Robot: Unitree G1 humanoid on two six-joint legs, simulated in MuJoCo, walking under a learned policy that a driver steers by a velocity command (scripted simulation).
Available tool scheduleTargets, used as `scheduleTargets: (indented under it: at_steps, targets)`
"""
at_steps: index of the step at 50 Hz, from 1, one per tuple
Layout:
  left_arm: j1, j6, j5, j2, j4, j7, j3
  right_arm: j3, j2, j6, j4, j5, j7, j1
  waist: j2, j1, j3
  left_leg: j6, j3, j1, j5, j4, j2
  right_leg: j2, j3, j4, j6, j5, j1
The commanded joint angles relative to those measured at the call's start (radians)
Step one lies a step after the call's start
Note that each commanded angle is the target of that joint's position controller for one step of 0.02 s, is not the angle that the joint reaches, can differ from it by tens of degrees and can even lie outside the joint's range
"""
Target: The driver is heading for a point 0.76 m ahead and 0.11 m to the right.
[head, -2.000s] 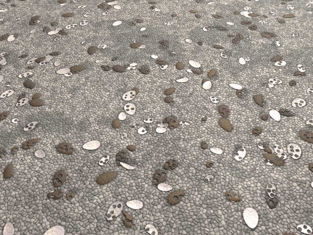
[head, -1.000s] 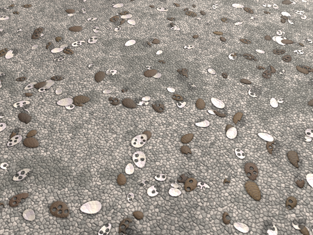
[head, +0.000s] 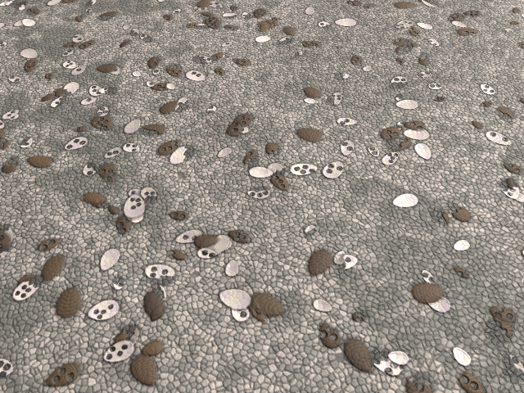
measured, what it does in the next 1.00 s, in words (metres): walks ahead, turning right: left foot, then right foot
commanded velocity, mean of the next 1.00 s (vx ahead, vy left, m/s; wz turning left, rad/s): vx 0.50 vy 0.00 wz -0.22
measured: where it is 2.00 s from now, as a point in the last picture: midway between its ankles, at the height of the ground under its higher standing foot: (320, 293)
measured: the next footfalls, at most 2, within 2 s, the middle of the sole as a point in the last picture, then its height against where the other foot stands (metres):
left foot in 0.36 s outside the picture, level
right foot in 0.88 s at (335, 341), level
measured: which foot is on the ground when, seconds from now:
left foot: up 0.00-0.34, down 0.36-0.90, up 0.92-1.00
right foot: down 0.00-0.38, up 0.40-0.86, down 0.88-1.00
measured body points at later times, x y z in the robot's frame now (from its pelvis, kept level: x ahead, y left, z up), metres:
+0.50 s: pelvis +0.28 +0.05 +0.00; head +0.31 +0.06 +0.45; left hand +0.33 +0.33 -0.13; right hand +0.44 -0.21 -0.09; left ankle +0.33 +0.14 -0.74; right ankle +0.20 -0.10 -0.65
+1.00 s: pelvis +0.55 -0.03 -0.01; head +0.59 -0.05 +0.43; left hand +0.77 +0.19 -0.11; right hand +0.56 -0.33 -0.13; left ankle +0.46 +0.14 -0.64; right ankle +0.59 -0.12 -0.74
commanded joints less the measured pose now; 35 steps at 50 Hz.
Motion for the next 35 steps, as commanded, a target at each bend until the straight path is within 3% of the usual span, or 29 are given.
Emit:
scheduleTargets:
  at_steps: [1,4,8,12,15,16,17,18,19,20,21,22,23,24,26,28,29,32,35]
  targets:
    - [0.016,-0.014,-0.005,0.119,-0.038,0.005,0.024,-0.020,-0.065,-0.018,-0.084,-0.004,0.003,-0.018,-0.144,-0.005,-0.009,-0.015,-0.022,-0.197,0.058,-0.075,0.092,-0.271,0.312,-0.248,-0.183,0.082,0.150]
    - [0.042,-0.010,-0.014,0.153,-0.014,0.011,0.032,-0.009,-0.043,-0.023,-0.110,-0.012,0.003,-0.110,-0.104,0.016,0.005,-0.036,0.005,-0.222,0.177,-0.251,0.100,-0.257,0.221,-0.272,-0.181,0.216,0.160]
    - [0.103,0.003,-0.025,0.167,0.023,0.016,0.030,0.002,-0.017,-0.036,-0.135,-0.003,0.018,-0.238,-0.103,0.063,0.020,-0.036,0.042,-0.152,0.385,-0.485,0.069,-0.221,0.129,-0.269,-0.143,0.259,0.167]
    - [0.173,0.023,-0.029,0.172,0.064,0.019,0.028,-0.001,-0.024,-0.045,-0.171,0.008,0.040,-0.344,-0.105,0.089,0.050,-0.013,0.049,-0.153,0.391,-0.588,0.043,-0.268,0.143,-0.235,-0.132,0.269,0.262]
    - [0.173,0.040,-0.029,0.196,0.078,0.027,0.035,-0.012,-0.052,-0.050,-0.178,0.006,0.051,-0.332,-0.122,0.049,0.033,0.028,0.058,-0.092,0.288,-0.638,0.018,-0.299,0.146,-0.155,-0.107,0.431,0.341]
    - [0.159,0.044,-0.029,0.209,0.077,0.030,0.039,-0.024,-0.075,-0.050,-0.163,0.002,0.049,-0.269,-0.133,0.006,-0.009,0.048,0.081,0.013,0.270,-0.654,-0.008,-0.288,0.129,-0.079,-0.095,0.588,0.342]
    - [0.143,0.048,-0.028,0.203,0.073,0.032,0.035,-0.045,-0.114,-0.048,-0.123,-0.001,0.041,-0.134,-0.119,-0.068,-0.094,0.080,0.100,0.210,0.304,-0.682,-0.025,-0.249,0.092,0.073,-0.072,0.697,0.302]
    - [0.124,0.044,-0.012,0.175,0.048,0.034,0.021,-0.064,-0.169,-0.044,-0.084,-0.012,0.029,0.044,-0.080,-0.144,-0.229,0.137,-0.011,0.513,0.353,-0.627,0.088,-0.207,0.063,0.312,-0.041,0.544,0.126]
    - [0.243,0.025,-0.004,0.050,0.022,0.027,-0.020,-0.086,-0.266,-0.038,-0.069,-0.028,0.024,0.135,0.164,-0.114,-0.384,0.299,-0.459,0.914,0.238,-0.654,0.363,-0.039,0.018,0.718,0.033,-0.026,-0.298]
    - [0.230,0.005,-0.021,0.105,0.046,0.019,-0.010,-0.068,-0.180,-0.031,-0.061,-0.015,0.023,0.160,0.177,-0.139,-0.440,0.323,-0.658,0.914,0.121,-0.772,0.412,-0.023,0.151,0.848,0.029,-0.413,-0.422]
    - [0.132,-0.001,-0.052,0.179,0.019,0.015,0.016,-0.050,-0.136,-0.029,-0.059,-0.010,0.019,0.091,0.108,-0.132,-0.249,0.265,-0.491,0.766,0.092,-0.800,0.372,-0.078,0.153,0.890,0.023,-0.357,-0.495]
    - [0.072,-0.001,-0.055,0.172,0.004,0.016,0.016,-0.041,-0.110,-0.030,-0.061,-0.009,0.018,0.023,0.053,-0.102,-0.147,0.227,-0.355,0.615,0.134,-0.833,0.326,-0.126,0.126,0.844,0.024,-0.266,-0.479]
    - [0.043,0.007,-0.041,0.156,0.001,0.020,0.018,-0.032,-0.080,-0.034,-0.055,-0.012,0.023,-0.030,0.022,-0.071,-0.072,0.206,-0.265,0.488,0.181,-0.877,0.282,-0.152,0.113,0.784,0.033,-0.210,-0.450]
    - [0.064,0.021,-0.034,0.138,0.008,0.023,0.022,-0.027,-0.065,-0.043,-0.053,-0.020,0.025,-0.064,0.044,-0.034,-0.036,0.191,-0.196,0.390,0.209,-0.925,0.255,-0.178,0.119,0.748,0.039,-0.158,-0.390]
    - [0.112,0.047,-0.034,0.087,0.023,0.024,0.015,-0.034,-0.068,-0.062,-0.033,-0.024,0.030,-0.094,0.065,0.005,-0.022,0.201,-0.109,0.293,0.296,-0.980,0.246,-0.186,0.117,0.725,0.061,-0.114,-0.321]
    - [0.084,0.065,-0.033,0.088,0.016,0.032,0.023,-0.037,-0.064,-0.072,-0.012,-0.032,0.025,-0.102,0.025,0.011,0.003,0.184,-0.018,0.278,0.336,-1.009,0.222,-0.180,0.133,0.701,0.067,-0.036,-0.362]
    - [0.062,0.067,-0.032,0.074,-0.001,0.032,0.019,-0.043,-0.090,-0.076,0.001,-0.033,0.022,-0.094,0.051,0.012,0.017,0.197,0.003,0.273,0.373,-1.018,0.246,-0.190,0.145,0.647,0.076,0.009,-0.384]
    - [-0.028,0.052,-0.026,0.069,-0.025,0.015,0.017,-0.048,-0.102,-0.071,0.027,-0.030,0.010,-0.082,0.011,-0.017,0.036,0.162,0.119,0.305,0.407,-1.024,0.203,-0.176,0.112,0.444,0.071,0.189,-0.377]
    - [-0.141,0.047,-0.022,0.045,-0.067,-0.006,0.005,-0.054,-0.131,-0.062,0.054,-0.018,0.000,-0.033,-0.015,-0.066,0.063,0.147,0.175,0.366,0.423,-1.025,0.221,-0.161,0.055,0.293,0.052,0.267,-0.370]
